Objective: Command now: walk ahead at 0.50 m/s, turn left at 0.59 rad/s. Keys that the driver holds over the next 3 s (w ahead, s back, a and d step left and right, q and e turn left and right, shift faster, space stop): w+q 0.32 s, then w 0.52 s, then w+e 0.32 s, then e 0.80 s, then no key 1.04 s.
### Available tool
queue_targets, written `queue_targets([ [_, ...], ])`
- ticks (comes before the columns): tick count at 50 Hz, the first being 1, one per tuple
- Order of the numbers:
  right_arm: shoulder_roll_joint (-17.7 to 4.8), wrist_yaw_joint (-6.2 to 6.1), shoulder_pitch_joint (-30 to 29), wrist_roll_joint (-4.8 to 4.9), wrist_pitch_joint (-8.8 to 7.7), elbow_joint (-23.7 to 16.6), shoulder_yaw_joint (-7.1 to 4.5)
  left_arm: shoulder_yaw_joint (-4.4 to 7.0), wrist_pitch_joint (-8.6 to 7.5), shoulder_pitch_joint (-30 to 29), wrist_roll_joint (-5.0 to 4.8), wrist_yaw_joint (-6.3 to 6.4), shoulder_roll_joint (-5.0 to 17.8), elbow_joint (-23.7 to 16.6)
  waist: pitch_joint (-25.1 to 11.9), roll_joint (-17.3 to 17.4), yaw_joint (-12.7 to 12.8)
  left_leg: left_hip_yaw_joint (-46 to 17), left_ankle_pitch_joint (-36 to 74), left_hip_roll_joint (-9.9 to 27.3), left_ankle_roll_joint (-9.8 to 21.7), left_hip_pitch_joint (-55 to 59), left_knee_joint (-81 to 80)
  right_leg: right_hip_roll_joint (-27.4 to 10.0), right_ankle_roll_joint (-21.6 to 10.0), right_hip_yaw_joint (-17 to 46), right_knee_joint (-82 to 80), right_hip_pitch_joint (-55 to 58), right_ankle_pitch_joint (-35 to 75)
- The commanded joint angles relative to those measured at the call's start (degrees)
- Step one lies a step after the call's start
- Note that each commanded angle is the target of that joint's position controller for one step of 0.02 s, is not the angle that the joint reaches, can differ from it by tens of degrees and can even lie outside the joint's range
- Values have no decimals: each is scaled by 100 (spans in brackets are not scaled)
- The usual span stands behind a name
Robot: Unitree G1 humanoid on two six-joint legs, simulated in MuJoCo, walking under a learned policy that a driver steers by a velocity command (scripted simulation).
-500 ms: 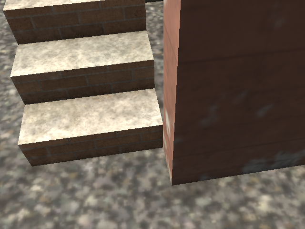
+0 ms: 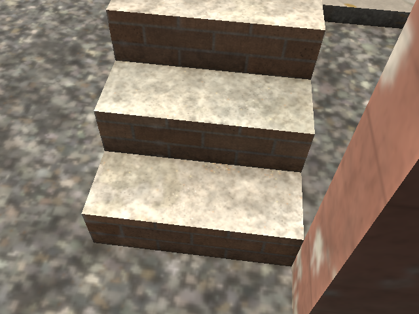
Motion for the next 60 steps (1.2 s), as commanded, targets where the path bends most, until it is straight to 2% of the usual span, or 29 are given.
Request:
queue_targets([
  [1,-866,-134,-675,-33,-50,-649,-194,182,38,406,119,147,541,-272,-382,428,398,-1525,1510,1286,970,-50,-1162,-98,185,6,-552,-140,662],
  [7,-913,-243,229,84,10,-575,-227,33,33,-763,9,75,218,-699,-394,597,-189,-1599,1482,1128,747,590,-752,242,397,-40,-2688,-406,1856],
  [8,-952,-316,412,185,26,-502,-268,49,10,-1168,-49,48,265,-890,-341,480,-349,-1714,1161,1118,727,807,-662,298,423,-6,-3054,-506,2111],
  [10,-886,-379,732,137,147,-447,-220,-54,-2,-1414,-62,-28,177,-1020,-446,390,-526,-1964,1393,1271,728,1365,-351,350,396,-82,-3331,-706,1829],
  [13,-795,-332,673,40,120,-508,-191,13,-66,-1431,-13,-50,399,-1121,-425,716,-422,-2325,1674,1239,630,1479,-5,518,163,18,-3806,-147,1217],
  [16,-573,-362,498,108,59,-575,-114,258,-71,-426,-19,64,895,-999,-788,1152,163,-2288,1853,730,136,1021,883,377,-297,101,-4442,2045,1962],
  [17,-350,-389,304,29,11,-727,-11,337,-48,354,89,99,1175,-989,-1418,657,564,-1688,1041,395,-214,257,2204,-503,-661,791,-4289,3437,2637],
  [18,-255,-421,1188,133,-77,-765,13,480,53,1072,140,87,1439,-551,-2034,-1235,300,-1009,-1619,-159,-636,-1222,3776,-1763,-1654,2925,-4495,4908,2668],
  [19,-704,-401,1311,145,-118,-632,-46,432,89,1053,-104,96,1068,-568,-1849,-1252,315,-993,-2575,223,-794,-1842,4544,-2039,-1694,3730,-4770,4790,1139],
  [20,-923,-358,1026,153,-84,-508,-107,357,186,857,-241,125,701,-578,-1146,-552,456,-964,-2058,448,-885,-2205,5078,-1764,-1422,3284,-4989,4354,47],
  [22,-772,-340,164,-7,-46,-645,-109,240,268,367,-131,138,472,-518,-170,-51,388,-746,-1514,672,-873,-2044,4659,-1250,-1072,2019,-5400,3063,399],
  [23,-636,-306,121,-120,-6,-723,-105,175,273,180,-24,160,394,-480,-42,-77,244,-762,-1422,786,-831,-1582,4166,-1045,-1010,1473,-5572,2624,971],
  [25,-177,-180,442,-32,-13,-636,-16,326,188,228,-19,8,625,-395,-200,-79,124,-717,-1165,1010,-826,-1388,3906,-1105,-1205,1079,-5650,2484,1374],
  [28,20,-141,595,-37,-42,-546,42,377,191,238,-120,-53,757,-241,-244,-389,46,-458,-739,1227,-879,-1475,3186,-1078,-1302,596,-5914,2502,1461],
  [31,135,-74,749,-93,-14,-316,91,384,255,202,-101,-11,791,-155,-296,-522,37,-172,166,1307,-953,-1058,2273,-840,-1099,-53,-5745,2346,1815],
  [32,-46,-131,574,-99,-5,-299,18,314,240,312,-182,53,721,-94,-301,-614,157,123,281,1141,-944,-753,2073,-771,-1092,-134,-5900,2210,1524],
  [35,-24,-152,330,-44,-21,-230,-6,321,299,597,-262,115,884,135,-38,-818,256,243,148,1080,-871,-571,1414,-907,-993,-123,-5918,2364,991],
  [38,-99,-66,651,-7,-114,0,-62,319,403,483,-362,168,881,249,37,-825,-18,325,2,1030,-604,-3,807,-1077,-854,-163,-5534,2411,742],
  [40,-392,-54,1816,18,-192,441,-234,181,500,555,-275,134,426,320,-319,-296,-490,422,-117,764,-408,1465,268,-654,-599,-521,-4163,1859,254],
  [41,-865,-105,2342,24,-223,499,-336,13,525,427,-19,132,-10,195,-346,1298,-720,-1068,159,1754,-151,2146,-518,-136,-145,-883,-2240,850,-535],
  [42,-1414,-77,2507,25,-263,494,-413,-47,416,803,-16,155,-229,70,-429,2494,-367,-3041,-65,2622,663,2863,-930,603,73,-652,-592,-718,-1742],
  [43,-1079,-51,2590,-67,-330,607,-331,82,325,883,-207,160,211,195,-531,1835,-464,-3540,-1589,2698,750,2416,-1281,304,-66,140,333,-941,-1589],
  [44,-768,-67,2169,-71,-389,539,-224,175,284,506,-386,139,534,103,-18,1372,-406,-2996,-2343,2601,542,1911,-1344,17,-258,233,507,-1195,-1076],
  [46,-519,-128,1309,-30,-371,438,-102,209,334,295,-352,177,461,163,472,1177,-241,-2013,-2222,2222,310,1189,-1742,-198,-299,175,155,-1015,-74],
  [48,-354,-243,1237,-142,-371,568,-58,238,422,481,-286,170,352,354,506,1123,-158,-1110,-1215,1962,180,1007,-1901,-104,-245,173,103,-635,658],
  [51,-187,-336,1521,-188,-422,854,-8,226,574,536,-273,91,46,548,312,811,-210,-374,626,2095,283,1434,-1706,261,-149,212,1092,-988,683],
  [54,47,-351,1581,-107,-344,1153,97,200,755,319,-312,152,-107,460,712,615,-164,-300,-3,2419,474,1820,-1687,312,-86,242,3294,-2519,-334],
  [57,330,-356,1943,-169,-180,1497,223,-9,743,-306,-389,46,-543,144,1252,353,-207,-161,26,2453,398,2343,-1421,345,-108,243,4873,-4378,-882],
  [60,324,-422,2004,-227,-21,1642,294,-245,697,-647,-402,-113,-828,-247,1305,290,-108,-24,1031,2696,331,2806,-1009,441,-135,252,6407,-5804,-1525],
])
Next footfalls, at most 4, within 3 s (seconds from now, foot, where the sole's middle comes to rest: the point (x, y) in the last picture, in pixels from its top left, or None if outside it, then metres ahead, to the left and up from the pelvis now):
0.32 right None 0.35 -0.10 -0.77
0.80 left None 0.37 0.23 -0.77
1.38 right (176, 197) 0.77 0.11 -0.58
2.08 left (119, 187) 0.81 0.29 -0.58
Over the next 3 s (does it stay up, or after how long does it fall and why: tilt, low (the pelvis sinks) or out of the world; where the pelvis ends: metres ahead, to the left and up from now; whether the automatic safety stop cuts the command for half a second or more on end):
stays up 0.77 0.16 0.20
